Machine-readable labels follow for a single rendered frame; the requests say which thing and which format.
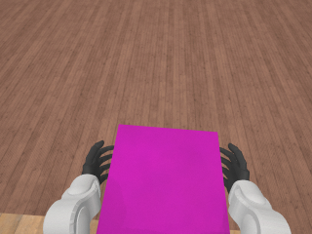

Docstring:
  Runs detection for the robot right forearm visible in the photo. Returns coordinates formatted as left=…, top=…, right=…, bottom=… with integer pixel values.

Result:
left=228, top=179, right=292, bottom=234

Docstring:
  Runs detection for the left robot hand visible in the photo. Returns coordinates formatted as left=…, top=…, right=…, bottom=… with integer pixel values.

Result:
left=81, top=140, right=114, bottom=186

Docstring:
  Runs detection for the right robot hand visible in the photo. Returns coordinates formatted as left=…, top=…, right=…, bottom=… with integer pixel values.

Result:
left=219, top=142, right=250, bottom=194

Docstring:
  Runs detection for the carton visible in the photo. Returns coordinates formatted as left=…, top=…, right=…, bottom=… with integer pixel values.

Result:
left=96, top=124, right=230, bottom=234

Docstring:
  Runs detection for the robot left forearm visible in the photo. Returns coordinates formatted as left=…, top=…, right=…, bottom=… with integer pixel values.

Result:
left=43, top=174, right=101, bottom=234

